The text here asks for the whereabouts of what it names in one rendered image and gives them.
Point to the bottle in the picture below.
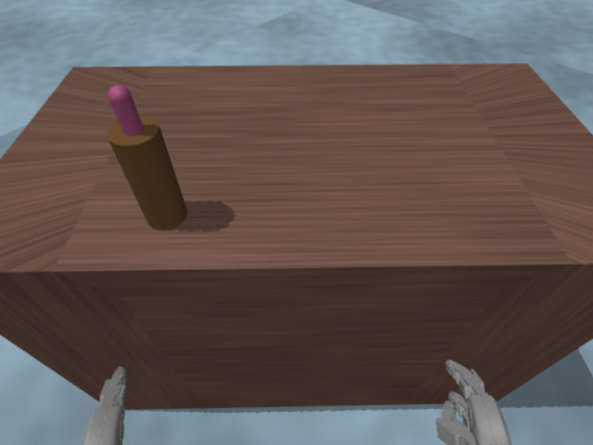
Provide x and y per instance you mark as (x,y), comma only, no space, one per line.
(139,146)

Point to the right robot hand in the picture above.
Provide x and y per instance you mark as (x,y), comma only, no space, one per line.
(483,422)

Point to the left robot hand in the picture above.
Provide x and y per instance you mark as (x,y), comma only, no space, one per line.
(105,425)

